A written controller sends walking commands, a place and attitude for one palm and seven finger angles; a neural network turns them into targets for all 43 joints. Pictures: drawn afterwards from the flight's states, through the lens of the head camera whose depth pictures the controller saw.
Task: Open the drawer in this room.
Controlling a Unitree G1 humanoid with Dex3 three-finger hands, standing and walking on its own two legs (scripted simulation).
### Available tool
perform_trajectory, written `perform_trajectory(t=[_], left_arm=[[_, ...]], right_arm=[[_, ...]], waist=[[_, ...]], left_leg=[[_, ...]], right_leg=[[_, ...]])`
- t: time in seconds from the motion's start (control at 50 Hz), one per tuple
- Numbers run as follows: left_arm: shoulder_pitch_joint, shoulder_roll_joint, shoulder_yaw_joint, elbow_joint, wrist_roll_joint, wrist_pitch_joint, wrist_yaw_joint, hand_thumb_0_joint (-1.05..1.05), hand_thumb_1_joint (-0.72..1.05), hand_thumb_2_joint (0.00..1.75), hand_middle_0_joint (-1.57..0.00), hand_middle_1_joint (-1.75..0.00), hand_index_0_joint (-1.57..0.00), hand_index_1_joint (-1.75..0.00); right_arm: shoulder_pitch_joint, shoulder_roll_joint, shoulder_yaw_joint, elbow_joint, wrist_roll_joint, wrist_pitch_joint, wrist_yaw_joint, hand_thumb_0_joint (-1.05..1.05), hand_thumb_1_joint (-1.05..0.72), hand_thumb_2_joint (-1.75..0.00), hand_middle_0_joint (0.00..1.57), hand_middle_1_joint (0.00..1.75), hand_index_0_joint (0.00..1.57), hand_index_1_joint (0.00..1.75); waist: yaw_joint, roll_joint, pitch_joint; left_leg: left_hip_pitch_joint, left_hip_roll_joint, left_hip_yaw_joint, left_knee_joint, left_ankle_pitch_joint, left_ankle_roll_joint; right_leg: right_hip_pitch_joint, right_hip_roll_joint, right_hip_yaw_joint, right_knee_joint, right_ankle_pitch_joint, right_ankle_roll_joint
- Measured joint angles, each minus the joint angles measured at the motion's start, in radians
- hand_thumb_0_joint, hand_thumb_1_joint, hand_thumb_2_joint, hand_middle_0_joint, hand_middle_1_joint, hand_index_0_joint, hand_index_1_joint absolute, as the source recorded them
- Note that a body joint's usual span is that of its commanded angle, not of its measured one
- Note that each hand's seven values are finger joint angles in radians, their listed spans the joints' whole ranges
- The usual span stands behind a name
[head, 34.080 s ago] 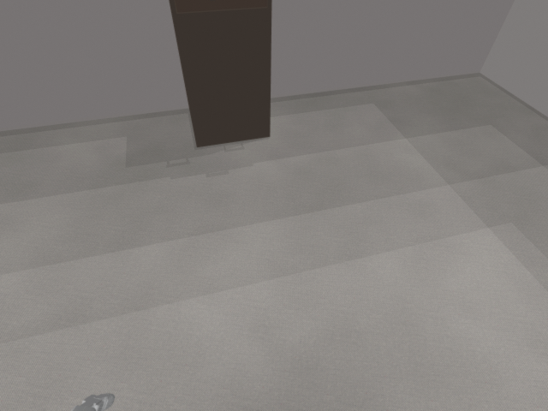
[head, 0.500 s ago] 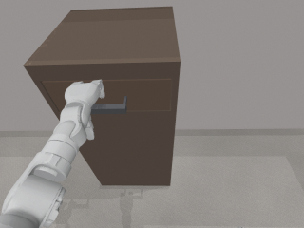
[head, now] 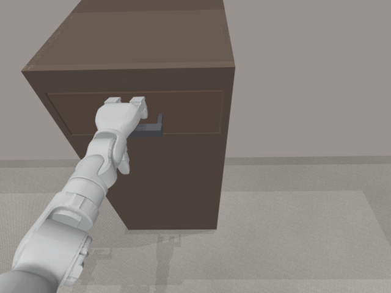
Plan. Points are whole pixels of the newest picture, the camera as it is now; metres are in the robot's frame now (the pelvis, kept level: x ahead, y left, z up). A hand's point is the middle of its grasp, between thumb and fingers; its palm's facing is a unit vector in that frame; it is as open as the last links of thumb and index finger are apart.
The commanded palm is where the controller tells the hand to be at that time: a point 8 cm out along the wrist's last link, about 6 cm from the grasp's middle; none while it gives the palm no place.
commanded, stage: lower the fingers behind the handle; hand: left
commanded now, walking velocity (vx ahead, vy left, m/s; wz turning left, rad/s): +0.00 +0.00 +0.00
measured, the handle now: (137, 124) +0.50 +0.15 +0.06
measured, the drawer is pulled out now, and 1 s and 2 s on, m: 0.00 0.00 0.00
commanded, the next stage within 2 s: close the thumb around the handle in 0.98 s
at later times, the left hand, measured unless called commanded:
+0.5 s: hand (132, 142) +0.45 +0.16 +0.04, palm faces -0.01 -0.03 -1.00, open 13.8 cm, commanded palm +0.42 +0.17 +0.10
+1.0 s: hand (132, 146) +0.44 +0.16 +0.04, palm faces -0.01 -0.04 -1.00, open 13.8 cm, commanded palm +0.42 +0.17 +0.10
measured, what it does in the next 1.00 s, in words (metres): stands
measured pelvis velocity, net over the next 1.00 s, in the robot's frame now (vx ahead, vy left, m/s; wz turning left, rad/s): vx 0.01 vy -0.01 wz -0.03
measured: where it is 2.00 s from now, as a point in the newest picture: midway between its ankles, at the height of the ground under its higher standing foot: outside the picture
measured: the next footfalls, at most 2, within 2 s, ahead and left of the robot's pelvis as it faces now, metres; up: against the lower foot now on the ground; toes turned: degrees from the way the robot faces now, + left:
none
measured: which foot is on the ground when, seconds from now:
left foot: down 0.00-1.00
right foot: down 0.00-1.00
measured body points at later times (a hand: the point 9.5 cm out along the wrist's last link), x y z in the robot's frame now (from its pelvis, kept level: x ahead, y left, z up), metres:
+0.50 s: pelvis +0.00 +0.00 +0.00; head +0.04 -0.02 +0.44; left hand +0.45 +0.16 +0.10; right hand +0.06 -0.27 -0.14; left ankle +0.00 +0.08 -0.72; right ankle -0.04 -0.09 -0.72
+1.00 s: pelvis +0.01 -0.01 -0.01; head +0.05 -0.03 +0.44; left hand +0.44 +0.16 +0.09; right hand +0.07 -0.28 -0.14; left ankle +0.00 +0.08 -0.72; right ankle -0.04 -0.09 -0.72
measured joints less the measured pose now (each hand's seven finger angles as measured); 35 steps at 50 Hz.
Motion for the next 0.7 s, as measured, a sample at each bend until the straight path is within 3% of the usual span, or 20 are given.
perform_trajectory(t=[0.08,0.26,0.4,0.54,0.7], left_arm=[[-0.006,-0.003,0.018,0.033,0.009,-0.049,0.015,0.00,-0.49,0.30,-0.31,-1.21,-0.32,-1.20],[0.050,0.012,0.072,0.033,0.050,-0.074,0.102,0.00,-0.49,0.30,-0.31,-1.21,-0.32,-1.20],[0.044,-0.011,0.059,0.062,0.053,-0.043,0.159,0.00,-0.49,0.30,-0.32,-1.22,-0.32,-1.20],[0.027,-0.029,0.057,0.111,0.053,0.003,0.150,0.00,-0.49,0.30,-0.31,-1.21,-0.32,-1.20],[0.061,-0.008,0.069,0.083,0.060,-0.040,0.128,0.00,-0.49,0.30,-0.29,-1.20,-0.32,-1.20]], right_arm=[[0.022,-0.014,0.000,0.007,0.004,0.001,-0.003,0.01,-0.91,-0.89,0.20,0.30,0.21,0.30],[0.037,-0.029,-0.025,-0.010,-0.004,-0.013,0.007,0.01,-0.91,-0.89,0.20,0.30,0.20,0.30],[0.018,-0.025,-0.029,0.014,-0.005,-0.019,0.016,0.01,-0.91,-0.89,0.20,0.30,0.20,0.30],[-0.007,-0.012,-0.013,-0.001,-0.002,-0.013,0.015,0.01,-0.91,-0.89,0.20,0.30,0.20,0.30],[-0.008,-0.008,-0.004,-0.029,-0.002,-0.009,0.003,0.01,-0.91,-0.89,0.20,0.30,0.21,0.30]], waist=[[-0.009,-0.006,-0.003],[-0.019,-0.014,-0.003],[-0.016,-0.010,-0.020],[-0.021,-0.008,-0.027],[-0.020,-0.017,-0.030]], left_leg=[[-0.002,0.004,0.009,0.006,-0.007,0.000],[-0.055,0.017,0.026,0.026,-0.013,-0.002],[-0.070,0.018,0.020,0.042,-0.023,-0.004],[-0.064,0.021,0.020,0.041,-0.025,-0.006],[-0.062,0.025,0.021,0.040,-0.027,-0.012]], right_leg=[[-0.005,0.004,0.009,0.007,-0.003,0.000],[-0.063,0.015,0.024,0.026,-0.001,-0.002],[-0.073,0.017,0.017,0.035,-0.010,-0.004],[-0.069,0.020,0.019,0.036,-0.012,-0.007],[-0.069,0.025,0.019,0.036,-0.013,-0.013]])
